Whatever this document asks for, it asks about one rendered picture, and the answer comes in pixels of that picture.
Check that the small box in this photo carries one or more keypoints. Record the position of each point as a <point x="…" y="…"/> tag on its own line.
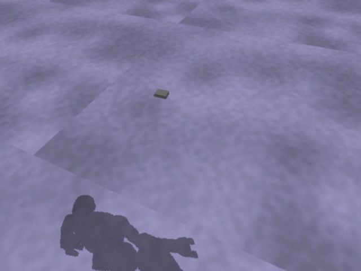
<point x="161" y="93"/>

